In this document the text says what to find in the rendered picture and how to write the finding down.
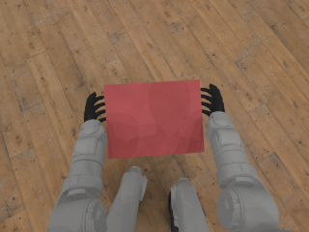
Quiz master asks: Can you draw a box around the left robot shin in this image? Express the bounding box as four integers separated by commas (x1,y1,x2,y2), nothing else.
121,166,143,182

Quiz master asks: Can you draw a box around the robot left forearm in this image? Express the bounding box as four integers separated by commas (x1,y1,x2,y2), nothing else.
47,119,108,232

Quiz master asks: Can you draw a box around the left robot hand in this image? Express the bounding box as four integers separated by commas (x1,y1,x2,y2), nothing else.
84,92,106,123

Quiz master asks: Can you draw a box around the robot left upper arm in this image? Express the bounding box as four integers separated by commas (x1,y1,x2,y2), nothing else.
47,197,107,232

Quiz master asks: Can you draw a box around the right robot hand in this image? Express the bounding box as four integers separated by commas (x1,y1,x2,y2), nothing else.
200,84,225,117

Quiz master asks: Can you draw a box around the robot right upper arm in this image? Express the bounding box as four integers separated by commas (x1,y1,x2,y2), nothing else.
216,186,296,232

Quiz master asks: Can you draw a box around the robot right thigh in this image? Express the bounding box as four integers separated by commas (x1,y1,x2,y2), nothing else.
170,183,210,232

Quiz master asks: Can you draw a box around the robot right forearm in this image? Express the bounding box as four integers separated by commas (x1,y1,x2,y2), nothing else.
206,111,279,222

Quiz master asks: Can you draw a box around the carton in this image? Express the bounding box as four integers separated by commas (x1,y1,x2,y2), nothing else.
103,79,205,160

